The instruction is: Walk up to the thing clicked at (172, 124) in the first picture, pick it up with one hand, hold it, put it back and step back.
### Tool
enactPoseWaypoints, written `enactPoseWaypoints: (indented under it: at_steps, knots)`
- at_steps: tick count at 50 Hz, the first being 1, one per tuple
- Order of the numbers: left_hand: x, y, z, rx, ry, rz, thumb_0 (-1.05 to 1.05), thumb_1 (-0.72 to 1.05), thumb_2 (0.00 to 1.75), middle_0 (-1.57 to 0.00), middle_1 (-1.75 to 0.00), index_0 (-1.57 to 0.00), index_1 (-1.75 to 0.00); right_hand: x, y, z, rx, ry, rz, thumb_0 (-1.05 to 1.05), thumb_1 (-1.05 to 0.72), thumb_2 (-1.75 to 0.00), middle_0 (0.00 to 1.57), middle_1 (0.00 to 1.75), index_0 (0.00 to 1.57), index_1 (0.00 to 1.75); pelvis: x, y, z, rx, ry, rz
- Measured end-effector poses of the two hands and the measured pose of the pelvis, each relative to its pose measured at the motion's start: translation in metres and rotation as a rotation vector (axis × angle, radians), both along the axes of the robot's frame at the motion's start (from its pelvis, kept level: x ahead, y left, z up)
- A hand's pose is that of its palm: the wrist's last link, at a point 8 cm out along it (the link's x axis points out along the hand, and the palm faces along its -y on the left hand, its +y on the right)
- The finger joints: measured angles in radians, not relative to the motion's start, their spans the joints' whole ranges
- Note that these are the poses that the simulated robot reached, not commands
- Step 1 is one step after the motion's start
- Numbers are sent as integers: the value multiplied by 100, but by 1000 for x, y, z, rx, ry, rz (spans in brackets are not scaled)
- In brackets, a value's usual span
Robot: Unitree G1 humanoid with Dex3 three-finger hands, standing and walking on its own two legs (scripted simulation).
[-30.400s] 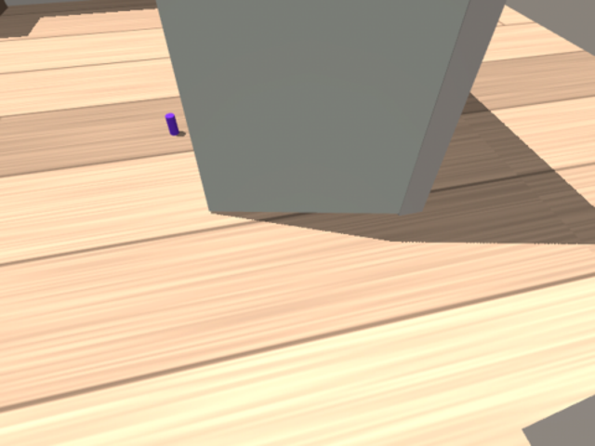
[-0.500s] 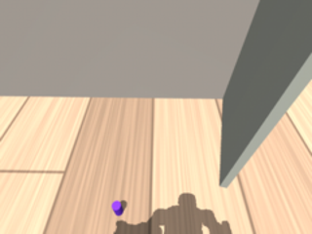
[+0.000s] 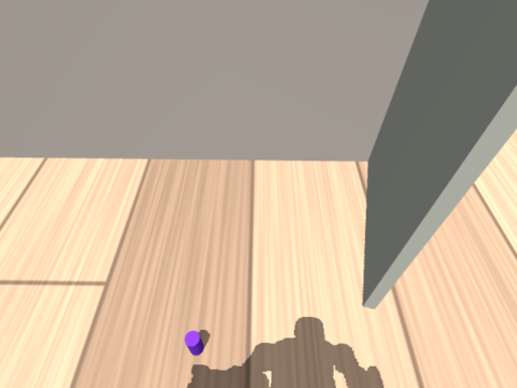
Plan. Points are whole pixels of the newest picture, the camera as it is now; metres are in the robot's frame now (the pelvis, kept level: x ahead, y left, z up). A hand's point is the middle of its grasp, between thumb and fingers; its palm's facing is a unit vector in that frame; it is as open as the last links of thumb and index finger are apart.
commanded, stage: stand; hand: left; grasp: from above
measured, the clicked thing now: (194, 343) +0.38 +0.23 -0.72
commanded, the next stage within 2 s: rise first in 0.80 s
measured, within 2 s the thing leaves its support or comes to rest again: neither
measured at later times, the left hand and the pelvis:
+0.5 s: hand out of the picture +0.07 +0.26 -0.16, palm faces -0.03 -0.94 -0.34, open 7.4 cm; pelvis +0.00 +0.00 +0.00, yaw +0 degrees
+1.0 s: hand out of the picture +0.10 +0.25 -0.16, palm faces +0.04 -0.94 -0.34, open 7.7 cm; pelvis +0.00 +0.00 +0.00, yaw +0 degrees
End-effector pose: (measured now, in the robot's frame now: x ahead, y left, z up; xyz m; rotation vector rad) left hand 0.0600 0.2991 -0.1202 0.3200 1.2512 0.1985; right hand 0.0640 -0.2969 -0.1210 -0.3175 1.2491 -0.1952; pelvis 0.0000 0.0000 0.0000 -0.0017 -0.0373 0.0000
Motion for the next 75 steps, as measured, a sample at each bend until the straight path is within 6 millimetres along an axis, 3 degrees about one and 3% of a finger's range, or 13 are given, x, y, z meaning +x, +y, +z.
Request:
enactPoseWaypoints:
  at_steps: [46,48,55,59,63,68,75]
  knots:
    - [9,0,1,0,-15,-7,0,90,90,-21,-30,-20,-30,9,1,1,-1,-16,2,0,-90,-90,20,30,20,30,5,1,0,0,1,-2]
    - [17,-2,2,-2,-64,12,1,88,91,-20,-32,-19,-32,13,4,2,0,-67,-7,0,-91,-91,20,30,20,30,2,2,-2,0,23,-1]
    - [77,-7,-11,-21,-152,-17,1,60,92,-18,-57,-17,-58,16,27,-5,37,-166,-15,0,-93,-91,20,30,20,30,-14,-2,-15,-5,119,-8]
    - [95,-5,-17,-3,-166,-72,0,35,93,-14,-77,-14,-76,8,34,-11,55,-181,-42,0,-94,-91,20,30,20,30,-14,-1,-24,-6,158,-21]
    - [93,-5,-24,26,-124,-104,0,8,94,-11,-91,-12,-89,5,38,-18,68,-195,-53,1,-94,-91,20,30,20,30,-13,2,-32,-11,187,-23]
    - [81,-2,-43,54,-79,-112,0,-24,96,-9,-100,-10,-99,16,39,-29,64,-247,-36,1,-92,-91,20,30,20,30,-13,4,-49,-15,237,-27]
    - [71,2,-69,87,-116,-149,0,-45,98,-8,-105,-7,-105,43,40,-49,37,-321,17,1,-90,-91,20,30,20,30,-17,5,-79,-21,301,-25]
